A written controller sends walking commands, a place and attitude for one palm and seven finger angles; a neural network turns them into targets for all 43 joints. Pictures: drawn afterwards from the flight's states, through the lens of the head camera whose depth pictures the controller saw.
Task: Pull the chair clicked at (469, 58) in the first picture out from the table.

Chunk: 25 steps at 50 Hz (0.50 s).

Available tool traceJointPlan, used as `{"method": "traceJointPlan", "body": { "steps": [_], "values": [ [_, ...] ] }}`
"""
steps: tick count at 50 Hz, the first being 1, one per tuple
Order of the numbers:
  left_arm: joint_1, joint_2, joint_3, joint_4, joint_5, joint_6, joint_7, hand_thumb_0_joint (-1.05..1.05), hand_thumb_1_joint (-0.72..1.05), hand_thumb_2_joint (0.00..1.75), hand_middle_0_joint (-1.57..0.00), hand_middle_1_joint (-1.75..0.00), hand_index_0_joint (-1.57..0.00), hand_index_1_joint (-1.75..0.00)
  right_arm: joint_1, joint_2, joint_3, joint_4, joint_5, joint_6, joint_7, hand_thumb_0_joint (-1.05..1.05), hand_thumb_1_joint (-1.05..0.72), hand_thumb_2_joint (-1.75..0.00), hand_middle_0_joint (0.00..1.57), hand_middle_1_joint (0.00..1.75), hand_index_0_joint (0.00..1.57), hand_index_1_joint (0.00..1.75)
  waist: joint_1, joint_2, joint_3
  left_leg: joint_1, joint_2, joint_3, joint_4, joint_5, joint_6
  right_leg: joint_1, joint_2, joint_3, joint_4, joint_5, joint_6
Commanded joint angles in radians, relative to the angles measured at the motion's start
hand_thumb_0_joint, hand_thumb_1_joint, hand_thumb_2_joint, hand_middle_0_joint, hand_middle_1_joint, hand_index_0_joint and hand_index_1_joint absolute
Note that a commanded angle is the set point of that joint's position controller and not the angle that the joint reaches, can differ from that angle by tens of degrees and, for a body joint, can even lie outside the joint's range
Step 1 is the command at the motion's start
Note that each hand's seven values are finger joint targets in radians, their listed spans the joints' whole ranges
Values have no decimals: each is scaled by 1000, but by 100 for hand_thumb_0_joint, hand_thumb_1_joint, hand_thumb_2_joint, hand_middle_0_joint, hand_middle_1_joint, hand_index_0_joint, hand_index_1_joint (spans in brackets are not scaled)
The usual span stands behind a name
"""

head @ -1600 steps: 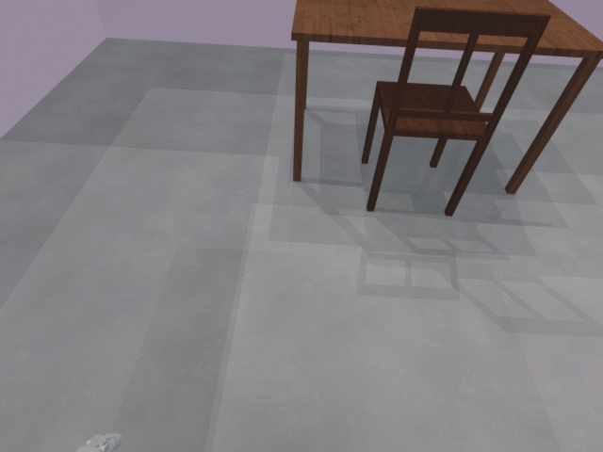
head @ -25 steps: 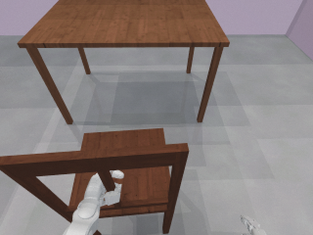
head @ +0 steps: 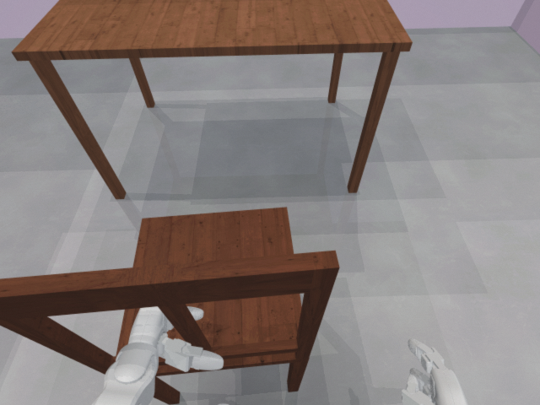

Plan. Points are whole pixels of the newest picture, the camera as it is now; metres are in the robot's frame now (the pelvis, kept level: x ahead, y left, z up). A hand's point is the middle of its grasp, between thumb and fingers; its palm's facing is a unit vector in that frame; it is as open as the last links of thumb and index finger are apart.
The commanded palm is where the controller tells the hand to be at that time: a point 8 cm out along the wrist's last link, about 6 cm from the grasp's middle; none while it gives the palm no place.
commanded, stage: open the thumb and straighten the fingers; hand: left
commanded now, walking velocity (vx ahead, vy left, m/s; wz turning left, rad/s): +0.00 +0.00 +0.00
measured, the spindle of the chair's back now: (190, 330) +0.25 +0.14 -0.06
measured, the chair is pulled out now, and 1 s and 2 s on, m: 0.65 0.65 0.65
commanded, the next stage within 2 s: draw the fingers out of the gap in 0.30 s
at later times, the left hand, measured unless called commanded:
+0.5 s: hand (185, 344) +0.22 +0.14 -0.05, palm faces -0.03 -0.99 -0.16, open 17.4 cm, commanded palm +0.20 +0.19 -0.02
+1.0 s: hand (178, 401) +0.15 +0.13 -0.04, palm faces -0.01 -0.99 -0.16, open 17.5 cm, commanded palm +0.12 +0.18 -0.02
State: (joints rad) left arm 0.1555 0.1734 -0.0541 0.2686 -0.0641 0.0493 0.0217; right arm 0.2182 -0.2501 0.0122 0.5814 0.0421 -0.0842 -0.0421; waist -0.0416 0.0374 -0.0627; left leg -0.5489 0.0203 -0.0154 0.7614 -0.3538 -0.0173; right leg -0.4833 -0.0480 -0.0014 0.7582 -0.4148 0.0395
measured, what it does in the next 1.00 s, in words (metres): stands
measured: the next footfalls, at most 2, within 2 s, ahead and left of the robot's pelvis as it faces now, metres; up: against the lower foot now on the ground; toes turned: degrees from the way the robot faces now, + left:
none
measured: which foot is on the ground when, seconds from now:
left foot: down 0.00-1.00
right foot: down 0.00-1.00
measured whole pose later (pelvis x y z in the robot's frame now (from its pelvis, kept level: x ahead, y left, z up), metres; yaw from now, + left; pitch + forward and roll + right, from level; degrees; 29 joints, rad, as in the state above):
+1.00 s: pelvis +0.00 +0.00 -0.03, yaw +2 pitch +11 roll -2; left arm 0.65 0.20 -0.11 -0.26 -0.02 0.17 0.03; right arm 0.25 -0.21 0.02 0.45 0.04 -0.08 -0.09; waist -0.03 0.05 -0.16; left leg -0.73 0.02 -0.07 1.00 -0.46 -0.03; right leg -0.62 -0.04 -0.05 0.96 -0.53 0.03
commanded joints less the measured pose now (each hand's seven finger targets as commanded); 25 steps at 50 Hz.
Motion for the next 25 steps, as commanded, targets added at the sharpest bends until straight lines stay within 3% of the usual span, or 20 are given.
{"method": "traceJointPlan", "body": {
  "steps": [1,3,4,5,8,11,14,16,19,20,21,25],
  "values": [
    [-57,89,45,-271,2,-36,-4,0,-55,20,-18,-51,-18,-51,-44,-125,-51,-160,-6,-67,-20,0,-90,-90,20,30,20,30,-5,-49,-255,179,9,12,-43,289,40,35,17,-69,-57,355,-38],
    [21,73,33,-293,13,-14,-7,0,-55,20,-13,-36,-13,-36,-39,-119,-51,-176,-8,-64,-17,0,-90,-90,20,30,20,30,-2,-59,-244,163,9,15,-25,325,39,31,15,-72,-39,394,-36],
    [-62,143,91,-287,19,-6,0,0,-55,20,-10,-29,-10,-29,-27,-130,-51,-163,-9,-54,-21,0,-90,-90,20,30,20,30,-16,-69,-230,147,8,11,-15,315,39,14,17,-68,-37,397,-34],
    [-45,132,84,-294,24,2,-4,0,-55,20,-7,-22,-7,-22,-28,-127,-52,-165,-13,-50,-22,0,-90,-90,20,30,20,30,-7,-41,-220,147,5,14,-12,327,40,16,17,-69,-34,406,-38],
    [53,94,54,-367,23,18,-7,0,-55,20,0,0,0,0,-25,-113,-51,-199,-11,-50,-20,0,-90,-90,20,30,20,30,-1,-32,-261,159,6,19,13,386,40,32,11,-70,-14,463,-36],
    [83,83,30,-434,16,29,-8,0,-55,20,0,0,0,0,-24,-109,-50,-212,-12,-55,-22,0,-90,-90,20,30,20,30,-7,-2,-268,166,8,14,31,416,40,31,8,-73,-5,485,-36],
    [106,87,27,-450,16,38,-9,0,-55,20,0,0,0,0,-15,-114,-52,-216,-15,-56,-28,0,-90,-90,20,30,20,30,-20,-62,-254,135,5,9,49,390,43,15,10,-78,2,489,-30],
    [110,102,38,-454,21,44,-10,0,-55,20,0,0,0,0,-11,-119,-53,-214,-17,-54,-34,0,-90,-90,20,30,20,30,-22,-68,-244,122,2,6,56,375,44,5,11,-80,6,481,-30],
    [124,102,33,-482,30,43,-4,0,-55,20,0,0,0,0,-13,-114,-51,-221,-17,-51,-37,0,-90,-90,20,30,20,30,-16,-35,-249,117,-1,3,60,358,43,-14,10,-80,16,440,-32],
    [170,153,100,-453,33,49,4,0,-55,20,0,0,0,0,-15,-111,-60,-215,-18,-46,-41,0,-90,-90,20,30,20,30,0,-46,-248,100,1,2,61,361,41,-4,12,-81,19,440,-37],
    [218,113,60,-479,33,49,1,0,-55,20,0,0,0,0,-21,-105,-55,-228,-16,-44,-39,0,-90,-90,20,30,20,30,4,-36,-255,106,-1,5,60,362,41,-5,10,-82,24,437,-36],
    [301,93,20,-578,37,51,11,0,-55,20,0,0,0,0,-37,-92,-56,-250,-12,-47,-37,0,-90,-90,20,30,20,30,7,4,-272,107,4,-5,63,364,41,-12,9,-86,31,390,-42]
  ]
}}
